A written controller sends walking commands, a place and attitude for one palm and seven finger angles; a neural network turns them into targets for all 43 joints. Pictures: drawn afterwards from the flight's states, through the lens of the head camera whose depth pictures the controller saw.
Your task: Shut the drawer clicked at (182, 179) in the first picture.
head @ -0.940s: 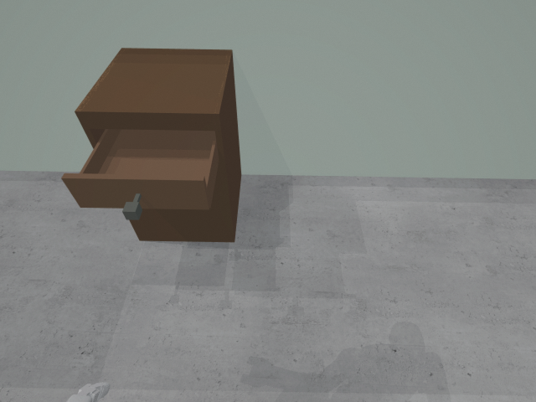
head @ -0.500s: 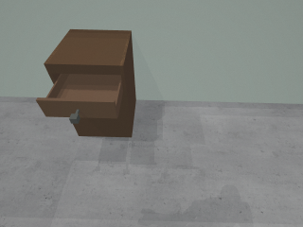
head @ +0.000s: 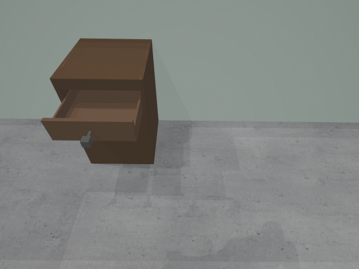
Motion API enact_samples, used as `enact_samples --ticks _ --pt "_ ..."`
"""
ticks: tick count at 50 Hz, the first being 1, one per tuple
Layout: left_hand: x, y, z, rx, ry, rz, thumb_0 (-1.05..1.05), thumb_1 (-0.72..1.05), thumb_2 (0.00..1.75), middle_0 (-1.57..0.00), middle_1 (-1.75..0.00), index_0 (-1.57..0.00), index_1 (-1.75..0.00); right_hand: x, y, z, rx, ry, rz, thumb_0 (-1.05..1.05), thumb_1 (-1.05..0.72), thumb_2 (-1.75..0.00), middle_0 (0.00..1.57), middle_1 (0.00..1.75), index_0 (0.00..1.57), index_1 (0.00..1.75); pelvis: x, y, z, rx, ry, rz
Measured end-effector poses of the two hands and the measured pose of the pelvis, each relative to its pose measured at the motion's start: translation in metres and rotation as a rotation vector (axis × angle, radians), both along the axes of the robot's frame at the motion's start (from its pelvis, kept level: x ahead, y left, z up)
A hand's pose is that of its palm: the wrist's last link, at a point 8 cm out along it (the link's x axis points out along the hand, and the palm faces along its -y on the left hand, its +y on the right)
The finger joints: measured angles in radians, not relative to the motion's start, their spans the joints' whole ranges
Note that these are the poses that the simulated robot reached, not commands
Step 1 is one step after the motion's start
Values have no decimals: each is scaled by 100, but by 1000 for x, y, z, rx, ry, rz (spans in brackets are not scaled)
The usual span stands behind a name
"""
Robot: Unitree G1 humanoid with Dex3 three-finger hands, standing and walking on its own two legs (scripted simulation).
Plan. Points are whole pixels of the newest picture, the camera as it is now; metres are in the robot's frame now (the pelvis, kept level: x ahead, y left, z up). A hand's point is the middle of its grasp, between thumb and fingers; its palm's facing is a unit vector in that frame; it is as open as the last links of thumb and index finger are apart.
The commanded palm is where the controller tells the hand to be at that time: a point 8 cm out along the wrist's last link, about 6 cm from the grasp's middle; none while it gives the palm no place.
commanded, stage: look at it before walking up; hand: left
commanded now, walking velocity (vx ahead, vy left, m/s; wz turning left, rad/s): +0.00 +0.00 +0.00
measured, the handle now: (87, 138) +0.65 +0.43 -0.22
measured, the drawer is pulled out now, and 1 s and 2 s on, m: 0.22 0.22 0.22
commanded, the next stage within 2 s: take the last steps up to it in 0.52 s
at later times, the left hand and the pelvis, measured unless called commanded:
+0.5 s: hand out of the picture +0.07 +0.25 -0.16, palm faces -0.02 -0.94 -0.33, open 7.4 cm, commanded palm none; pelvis +0.00 +0.00 +0.00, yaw +0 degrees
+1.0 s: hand out of the picture +0.01 +0.25 -0.19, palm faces +0.12 -0.97 -0.20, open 7.4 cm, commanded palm none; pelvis +0.05 +0.06 -0.01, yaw +5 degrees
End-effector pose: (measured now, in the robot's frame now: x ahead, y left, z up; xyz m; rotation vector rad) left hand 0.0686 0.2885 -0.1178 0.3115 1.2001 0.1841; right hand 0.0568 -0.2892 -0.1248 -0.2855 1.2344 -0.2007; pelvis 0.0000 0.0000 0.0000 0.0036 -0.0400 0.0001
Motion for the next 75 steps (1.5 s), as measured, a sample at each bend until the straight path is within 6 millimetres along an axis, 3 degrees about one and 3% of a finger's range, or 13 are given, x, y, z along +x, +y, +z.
enact_samples --ticks 37,41,46,50,53,57,65,70,75 --pt "-10 2 -4 -3 24 23 1 90 89 -21 -30 -20 -30 5 6 0 0 2 13 1 -90 -90 20 30 20 30 3 4 0 -4 5 5" --pt "-21 -5 -13 -48 33 66 1 90 89 -21 -30 -20 -30 -2 23 -6 22 54 20 1 -90 -90 20 30 20 30 14 10 -2 -12 15 23" --pt "-50 -3 -25 -112 84 145 1 90 89 -21 -30 -20 -30 -1 56 -6 48 110 29 1 -91 -90 20 30 20 30 31 33 -2 -15 16 53" --pt "-72 14 -40 -150 170 200 1 90 89 -21 -30 -20 -30 16 91 -8 57 105 40 1 -91 -90 20 30 20 30 49 61 -8 -21 10 84" --pt "-77 34 -54 -164 239 225 1 90 89 -21 -30 -20 -30 26 118 -17 50 82 36 1 -90 -90 20 30 20 30 61 85 -20 -18 5 88" --pt "-52 57 -46 -160 252 213 1 90 89 -21 -30 -20 -30 22 155 -17 79 108 -6 1 -91 -90 20 30 20 30 79 108 -14 -16 12 76" --pt "44 83 -32 -165 100 190 1 91 89 -20 -30 -19 -30 23 221 -18 166 208 -51 1 -90 -90 20 30 20 30 124 138 -3 3 30 93" --pt "104 90 -32 -166 52 181 1 92 89 -20 -30 -20 -30 39 247 -24 196 239 -83 1 -90 -90 20 30 20 30 159 151 -6 14 26 92" --pt "167 93 -33 -173 14 154 1 92 89 -20 -30 -20 -30 61 259 -28 202 274 -110 1 -90 -90 20 30 20 30 199 158 -11 10 22 91"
